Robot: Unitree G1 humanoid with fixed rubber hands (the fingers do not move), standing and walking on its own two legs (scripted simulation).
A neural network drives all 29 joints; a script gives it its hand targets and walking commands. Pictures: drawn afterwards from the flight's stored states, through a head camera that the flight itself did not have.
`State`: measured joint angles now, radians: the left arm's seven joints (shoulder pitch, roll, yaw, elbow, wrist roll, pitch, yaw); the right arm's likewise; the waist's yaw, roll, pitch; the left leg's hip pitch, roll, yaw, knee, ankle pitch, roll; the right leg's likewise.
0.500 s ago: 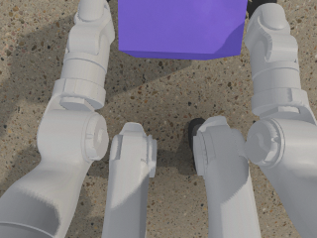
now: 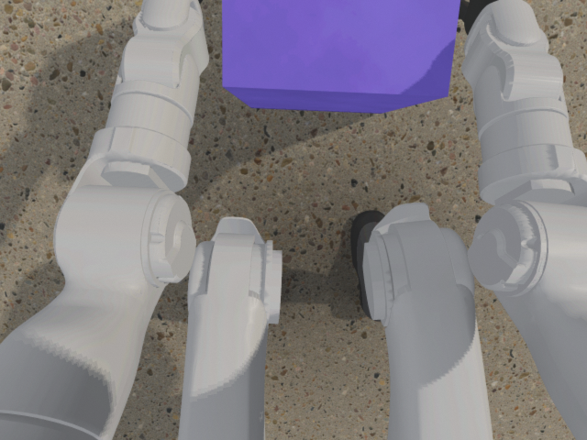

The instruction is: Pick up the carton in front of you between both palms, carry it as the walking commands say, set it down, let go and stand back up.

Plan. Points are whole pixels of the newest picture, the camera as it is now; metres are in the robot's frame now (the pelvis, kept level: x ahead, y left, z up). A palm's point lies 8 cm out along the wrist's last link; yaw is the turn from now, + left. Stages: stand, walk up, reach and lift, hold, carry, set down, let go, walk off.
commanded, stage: set down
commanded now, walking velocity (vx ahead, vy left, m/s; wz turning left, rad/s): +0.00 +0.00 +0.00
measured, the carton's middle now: (328, 17) +0.54 -0.05 -0.25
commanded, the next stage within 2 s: let go in 1.78 s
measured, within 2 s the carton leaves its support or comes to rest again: neither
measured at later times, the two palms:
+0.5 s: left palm out of the picture +0.55 +0.11 -0.18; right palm (487, 5) +0.52 -0.21 -0.18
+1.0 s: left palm out of the picture +0.57 +0.13 -0.10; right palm out of the picture +0.53 -0.23 -0.10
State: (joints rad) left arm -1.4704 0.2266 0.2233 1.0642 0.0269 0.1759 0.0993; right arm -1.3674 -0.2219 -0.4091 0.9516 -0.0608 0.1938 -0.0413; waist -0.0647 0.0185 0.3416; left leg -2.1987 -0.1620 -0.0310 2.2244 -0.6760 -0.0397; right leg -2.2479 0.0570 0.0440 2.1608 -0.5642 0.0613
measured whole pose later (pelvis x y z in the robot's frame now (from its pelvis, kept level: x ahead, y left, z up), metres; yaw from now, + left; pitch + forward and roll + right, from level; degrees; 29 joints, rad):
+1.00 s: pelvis -0.01 -0.01 +0.02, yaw +0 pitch +38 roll +0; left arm -1.45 0.39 0.08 1.02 -0.16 0.16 0.11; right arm -1.38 -0.33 -0.21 0.98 0.19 0.13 -0.12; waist -0.07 0.01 0.26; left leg -2.16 -0.07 -0.01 2.14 -0.64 -0.02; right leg -2.21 0.03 0.01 2.08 -0.53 0.02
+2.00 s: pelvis +0.04 -0.02 +0.29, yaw +0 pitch +44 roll +1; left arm -0.98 0.22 0.28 0.81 0.11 0.16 0.03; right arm -0.90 -0.22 -0.32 0.74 -0.09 0.14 0.03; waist -0.05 0.02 -0.07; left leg -1.47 -0.06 -0.06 1.04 -0.35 -0.02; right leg -1.51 0.03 0.03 1.01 -0.28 0.00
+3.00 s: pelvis +0.12 +0.00 +0.40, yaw -1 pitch -5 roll +0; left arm 0.22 0.21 0.04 0.43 0.01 0.13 -0.08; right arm 0.21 -0.21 -0.05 0.43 -0.02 0.14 0.08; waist 0.00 0.02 0.10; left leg -0.06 -0.03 -0.06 0.45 -0.30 0.02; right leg -0.11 0.02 0.05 0.44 -0.25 0.01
